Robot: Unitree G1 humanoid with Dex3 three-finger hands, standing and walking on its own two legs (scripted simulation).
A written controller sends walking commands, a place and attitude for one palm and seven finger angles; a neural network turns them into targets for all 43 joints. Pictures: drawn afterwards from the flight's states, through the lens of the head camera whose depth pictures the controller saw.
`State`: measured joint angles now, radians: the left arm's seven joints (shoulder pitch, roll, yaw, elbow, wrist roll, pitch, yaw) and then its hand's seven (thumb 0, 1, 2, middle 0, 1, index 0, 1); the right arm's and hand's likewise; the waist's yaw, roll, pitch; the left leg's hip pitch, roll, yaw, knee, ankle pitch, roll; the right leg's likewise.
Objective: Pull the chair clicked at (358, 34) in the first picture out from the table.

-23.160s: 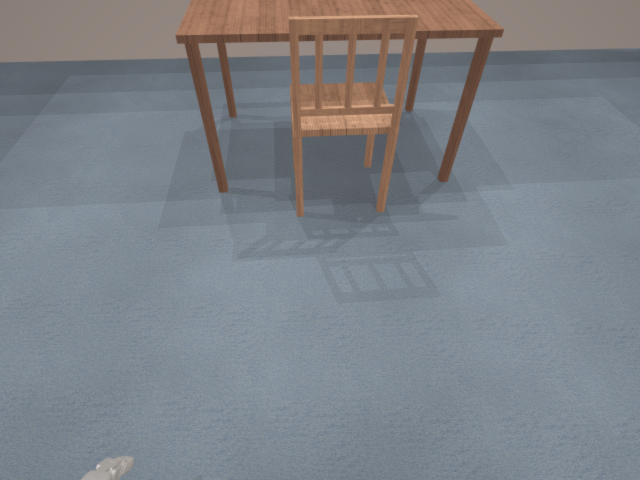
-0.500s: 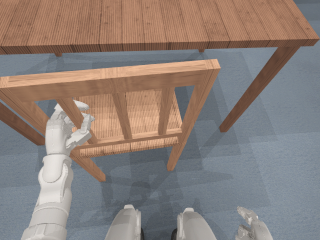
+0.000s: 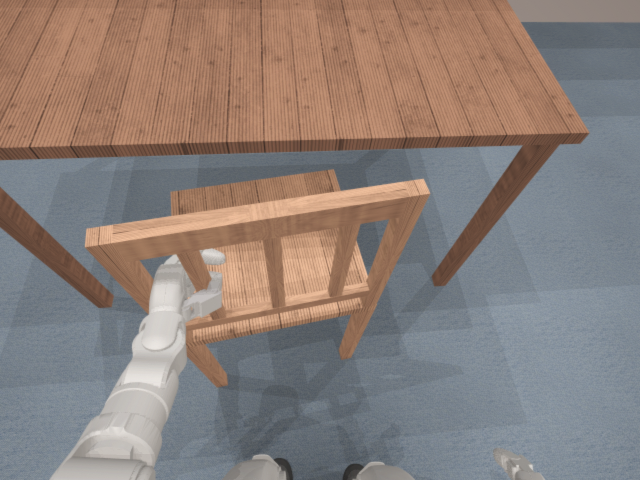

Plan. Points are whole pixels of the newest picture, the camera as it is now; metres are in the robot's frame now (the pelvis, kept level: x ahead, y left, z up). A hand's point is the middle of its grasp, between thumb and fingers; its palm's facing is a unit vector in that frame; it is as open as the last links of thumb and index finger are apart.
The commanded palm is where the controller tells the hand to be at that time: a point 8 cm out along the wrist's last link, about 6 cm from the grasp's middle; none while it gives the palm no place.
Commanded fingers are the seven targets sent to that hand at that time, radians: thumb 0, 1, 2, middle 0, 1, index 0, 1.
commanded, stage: step backward, pulling the chair out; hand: left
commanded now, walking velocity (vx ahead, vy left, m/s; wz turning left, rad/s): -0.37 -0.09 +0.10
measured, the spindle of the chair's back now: (275, 273) +0.41 +0.07 -0.10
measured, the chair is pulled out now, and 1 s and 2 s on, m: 0.05 0.19 0.39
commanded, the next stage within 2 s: none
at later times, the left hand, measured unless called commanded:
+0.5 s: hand (231, 355) +0.27 +0.12 -0.06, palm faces +0.04 -0.99 -0.15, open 5.2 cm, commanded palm +0.25 +0.17 -0.05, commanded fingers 0.00 0.90 0.90 -0.50 -1.45 -0.50 -1.45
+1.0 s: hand (226, 414) +0.20 +0.12 -0.06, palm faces +0.06 -0.99 -0.15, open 5.2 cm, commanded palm +0.17 +0.16 -0.06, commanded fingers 0.00 0.90 0.90 -0.50 -1.45 -0.50 -1.45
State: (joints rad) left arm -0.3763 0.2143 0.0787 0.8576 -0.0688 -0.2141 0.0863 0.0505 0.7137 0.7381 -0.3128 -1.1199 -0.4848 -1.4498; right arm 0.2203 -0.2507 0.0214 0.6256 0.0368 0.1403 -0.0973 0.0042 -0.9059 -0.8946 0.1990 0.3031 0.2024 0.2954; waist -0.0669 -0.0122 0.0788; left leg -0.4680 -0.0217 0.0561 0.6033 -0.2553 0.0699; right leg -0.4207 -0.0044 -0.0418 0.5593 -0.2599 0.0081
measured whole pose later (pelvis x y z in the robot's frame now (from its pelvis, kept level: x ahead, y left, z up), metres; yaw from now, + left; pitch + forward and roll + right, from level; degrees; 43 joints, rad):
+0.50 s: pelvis -0.07 -0.01 +0.00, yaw +3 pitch +4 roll -1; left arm -0.39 0.14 -0.01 0.90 -0.06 -0.20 0.11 0.03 0.71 0.73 -0.25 -1.10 -0.50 -1.45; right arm 0.18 -0.30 0.00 0.68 0.05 0.07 -0.11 0.01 -0.91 -0.89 0.20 0.30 0.20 0.30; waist -0.07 0.02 0.11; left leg -0.34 -0.01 -0.06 0.55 -0.25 0.00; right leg -0.44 -0.03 -0.09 0.49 -0.13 0.00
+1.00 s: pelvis -0.15 -0.01 +0.00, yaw +5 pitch +2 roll +0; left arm -0.40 0.14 0.00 0.81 -0.05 -0.13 0.14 0.03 0.70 0.75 -0.21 -1.17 -0.49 -1.45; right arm 0.19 -0.27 0.01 0.67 0.04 0.07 -0.10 0.01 -0.91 -0.89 0.20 0.30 0.20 0.30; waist -0.09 -0.01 0.16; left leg -0.36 -0.02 -0.03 0.61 -0.25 0.00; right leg -0.50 -0.06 -0.07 0.53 -0.10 0.01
